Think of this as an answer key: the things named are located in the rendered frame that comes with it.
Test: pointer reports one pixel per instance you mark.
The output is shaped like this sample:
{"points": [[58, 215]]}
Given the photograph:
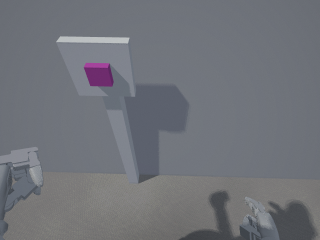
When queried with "right robot hand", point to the right robot hand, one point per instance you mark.
{"points": [[260, 227]]}

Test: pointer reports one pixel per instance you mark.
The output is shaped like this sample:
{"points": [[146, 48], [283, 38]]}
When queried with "panel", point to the panel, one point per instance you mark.
{"points": [[76, 52]]}

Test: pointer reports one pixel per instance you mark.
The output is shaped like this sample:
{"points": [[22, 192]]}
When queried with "left robot hand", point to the left robot hand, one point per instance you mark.
{"points": [[22, 165]]}

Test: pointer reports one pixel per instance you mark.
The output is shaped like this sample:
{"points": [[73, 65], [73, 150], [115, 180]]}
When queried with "button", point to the button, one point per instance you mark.
{"points": [[99, 74]]}

